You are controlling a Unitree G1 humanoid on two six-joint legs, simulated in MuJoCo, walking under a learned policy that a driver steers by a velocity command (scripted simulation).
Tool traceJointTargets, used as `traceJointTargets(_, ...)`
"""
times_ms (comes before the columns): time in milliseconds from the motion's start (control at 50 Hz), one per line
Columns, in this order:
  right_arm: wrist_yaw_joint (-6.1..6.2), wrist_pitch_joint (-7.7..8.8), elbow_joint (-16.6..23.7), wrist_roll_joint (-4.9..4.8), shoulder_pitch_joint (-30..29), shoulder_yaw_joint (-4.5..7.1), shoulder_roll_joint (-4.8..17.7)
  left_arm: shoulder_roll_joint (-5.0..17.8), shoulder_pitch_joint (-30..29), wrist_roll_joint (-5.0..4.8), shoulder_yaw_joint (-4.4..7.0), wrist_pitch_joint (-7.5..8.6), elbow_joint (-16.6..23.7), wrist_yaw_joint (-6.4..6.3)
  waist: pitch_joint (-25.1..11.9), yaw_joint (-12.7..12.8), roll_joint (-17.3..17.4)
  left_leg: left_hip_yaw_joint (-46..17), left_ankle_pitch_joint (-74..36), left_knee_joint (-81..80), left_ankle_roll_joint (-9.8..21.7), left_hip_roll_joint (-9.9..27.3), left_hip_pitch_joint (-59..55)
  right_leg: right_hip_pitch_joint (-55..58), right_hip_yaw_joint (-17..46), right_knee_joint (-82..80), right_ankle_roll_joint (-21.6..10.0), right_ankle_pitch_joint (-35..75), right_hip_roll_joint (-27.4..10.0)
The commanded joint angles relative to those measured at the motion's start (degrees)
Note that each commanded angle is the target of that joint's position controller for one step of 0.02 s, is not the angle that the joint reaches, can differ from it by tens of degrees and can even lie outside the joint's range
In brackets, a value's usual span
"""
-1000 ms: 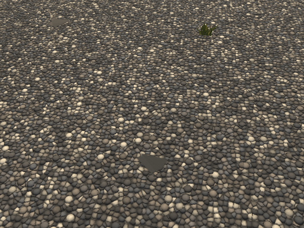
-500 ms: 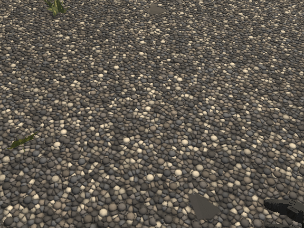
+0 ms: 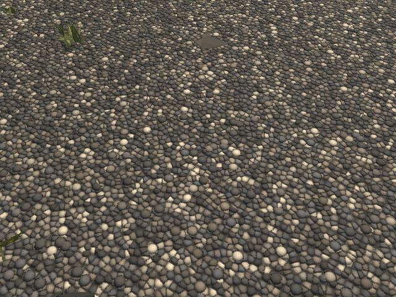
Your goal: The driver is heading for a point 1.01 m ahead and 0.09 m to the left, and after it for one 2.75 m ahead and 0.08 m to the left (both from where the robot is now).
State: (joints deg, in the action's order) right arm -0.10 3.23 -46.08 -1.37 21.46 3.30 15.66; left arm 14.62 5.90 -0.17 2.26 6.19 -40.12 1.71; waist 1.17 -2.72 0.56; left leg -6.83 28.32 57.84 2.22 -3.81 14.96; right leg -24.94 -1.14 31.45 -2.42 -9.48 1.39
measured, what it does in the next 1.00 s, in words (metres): walks ahead: left foot, then right foot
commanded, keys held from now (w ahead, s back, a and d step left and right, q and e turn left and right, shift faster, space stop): w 1.00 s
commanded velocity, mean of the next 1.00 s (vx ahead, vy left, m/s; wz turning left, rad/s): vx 0.50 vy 0.00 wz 0.02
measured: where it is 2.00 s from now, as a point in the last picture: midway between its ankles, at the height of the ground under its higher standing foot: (175, 144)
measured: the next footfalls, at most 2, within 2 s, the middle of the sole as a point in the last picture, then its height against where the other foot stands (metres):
left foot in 0.44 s outside the picture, level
right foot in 0.96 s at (229, 232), level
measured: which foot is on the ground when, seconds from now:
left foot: up 0.00-0.42, down 0.44-0.98, up 1.00-1.00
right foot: down 0.00-0.46, up 0.48-0.94, down 0.96-1.00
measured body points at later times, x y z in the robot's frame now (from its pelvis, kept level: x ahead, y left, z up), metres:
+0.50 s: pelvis +0.27 +0.04 +0.00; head +0.31 +0.05 +0.45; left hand +0.27 +0.32 -0.14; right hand +0.49 -0.20 -0.07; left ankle +0.36 +0.14 -0.73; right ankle +0.10 -0.10 -0.68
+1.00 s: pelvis +0.54 +0.00 +0.00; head +0.57 -0.01 +0.44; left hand +0.76 +0.24 -0.08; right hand +0.53 -0.29 -0.14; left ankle +0.37 +0.13 -0.71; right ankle +0.64 -0.10 -0.73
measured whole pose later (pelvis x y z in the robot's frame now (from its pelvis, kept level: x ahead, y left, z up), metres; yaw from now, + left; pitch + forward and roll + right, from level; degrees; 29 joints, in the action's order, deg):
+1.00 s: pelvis +0.54 +0.00 +0.00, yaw +0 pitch +2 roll +1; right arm 0.2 2.6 -51.7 -0.5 21.2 3.0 17.4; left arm 15.4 3.0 -0.2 1.8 4.9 -40.7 2.2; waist 1.5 -3.7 -0.2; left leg -0.1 27.5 35.2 0.7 0.2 3.3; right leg -27.4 -1.8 31.4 -3.0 -5.8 -0.6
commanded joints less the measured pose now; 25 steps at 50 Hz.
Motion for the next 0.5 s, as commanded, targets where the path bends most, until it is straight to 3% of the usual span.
traceJointTargets(20,0.10,1.79,7.2,0.22,-6.7,1.19,7.3,8.1,10.9,0.02,2.47,-0.93,-0.1,-0.36,-4.1,7.0,-3.3,1.1,-6.2,12.6,-0.4,6.8,29.7,27.9,27.8,-16.3,-11.3,-8.7,-18.6)
traceJointTargets(40,0.18,1.65,7.2,0.77,-7.0,1.43,6.7,7.0,9.0,0.59,2.00,-0.85,0.2,-0.25,-1.7,5.2,-3.5,1.3,-9.1,9.5,-0.6,8.5,27.0,22.5,24.0,-18.0,-10.8,-3.3,-16.7)
traceJointTargets(60,0.21,1.40,6.9,0.79,-5.7,1.41,5.7,6.3,8.2,0.86,1.71,-0.69,0.1,-0.17,-1.6,3.8,-5.0,1.4,-10.6,7.6,-0.8,9.5,24.0,19.7,21.4,-19.4,-10.6,0.3,-15.2)
traceJointTargets(100,0.32,0.85,6.3,0.76,-4.3,1.15,4.0,6.4,8.4,0.25,1.72,-0.28,-0.6,0.00,-1.9,2.8,-6.3,2.6,-12.2,4.2,-1.7,9.9,22.2,17.6,16.9,-21.2,-11.2,6.8,-13.8)
traceJointTargets(180,0.31,0.91,8.2,1.34,-11.2,0.41,2.7,8.9,10.3,-0.17,2.45,-0.50,-2.3,-0.73,-0.3,4.0,-4.7,3.9,-22.9,-9.0,-3.3,10.4,23.7,17.5,10.1,-23.0,-10.6,15.9,-12.4)
traceJointTargets(240,-0.40,1.45,9.2,1.00,-16.9,-0.21,1.8,10.0,12.7,-0.65,2.62,-0.93,-3.5,-1.07,0.5,6.1,-4.7,5.4,-31.5,-19.6,-3.3,8.8,19.8,17.3,6.5,-23.2,-9.0,14.5,-10.8)
traceJointTargets(300,-1.27,1.81,10.7,0.42,-21.9,-0.28,2.4,10.8,16.0,-1.08,2.77,-1.50,-5.3,-1.13,2.0,7.8,-4.6,5.6,-33.1,-24.8,-2.7,7.7,19.3,20.6,7.4,-22.4,-9.0,12.4,-12.8)
traceJointTargets(360,-2.20,2.27,12.0,0.32,-24.1,0.01,3.7,11.6,17.0,-1.28,3.12,-2.44,-6.5,-1.58,2.6,7.1,-4.9,5.2,-28.3,-28.3,-0.8,7.1,19.7,26.2,8.6,-19.6,-7.9,15.2,-15.6)
traceJointTargets(400,-2.32,2.48,11.3,0.54,-20.6,0.71,5.4,12.6,16.0,-1.30,3.40,-3.00,-6.7,-1.93,0.2,4.4,-5.7,6.7,-24.6,-29.9,1.0,5.4,13.2,28.0,7.9,-14.6,-6.6,25.4,-15.6)
traceJointTargets(420,-2.05,2.48,9.4,0.78,-14.4,1.68,7.0,12.4,15.1,-1.28,3.24,-3.29,-6.6,-2.08,-3.7,0.9,-5.2,8.3,-25.2,-31.6,2.5,3.8,4.1,27.0,5.9,-7.3,-5.4,33.6,-13.4)
traceJointTargets(440,-1.50,2.40,6.9,1.16,-5.1,2.94,10.1,10.6,15.0,-0.65,2.42,-3.36,-5.9,-2.27,-10.6,-3.1,-3.6,5.7,-27.5,-29.7,4.9,6.7,-10.8,20.6,3.6,4.6,-3.5,31.3,-10.6)
traceJointTargets(460,-1.03,2.18,6.1,2.37,2.4,4.17,15.8,5.5,19.4,0.28,0.63,-2.58,-3.9,-2.16,-20.2,-3.2,7.3,-15.4,-26.4,-28.8,12.3,21.3,-33.8,0.0,0.1,26.5,0.3,9.5,-3.4)
traceJointTargets(480,-1.26,1.79,5.1,1.08,4.3,3.71,13.9,4.4,21.1,-0.32,0.03,-1.45,-4.6,-1.84,-25.4,-3.1,16.1,-34.2,-17.7,-37.0,17.8,27.0,-39.8,-12.4,5.1,38.5,1.5,-23.5,1.7)
traceJointTargets(500,-1.24,1.67,5.4,0.54,1.3,2.44,10.3,10.0,16.7,-1.63,1.47,-0.65,-3.7,-1.42,-17.0,-3.7,10.4,-29.2,-11.9,-39.0,15.1,25.0,-33.9,-18.4,7.8,42.8,1.0,-22.4,-1.9)
Keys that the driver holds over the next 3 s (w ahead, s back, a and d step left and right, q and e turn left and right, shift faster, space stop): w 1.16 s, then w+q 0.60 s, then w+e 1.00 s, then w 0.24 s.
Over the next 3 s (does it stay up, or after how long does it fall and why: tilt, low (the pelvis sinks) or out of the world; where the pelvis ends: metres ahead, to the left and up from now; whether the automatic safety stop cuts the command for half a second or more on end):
stays up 1.62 0.12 0.00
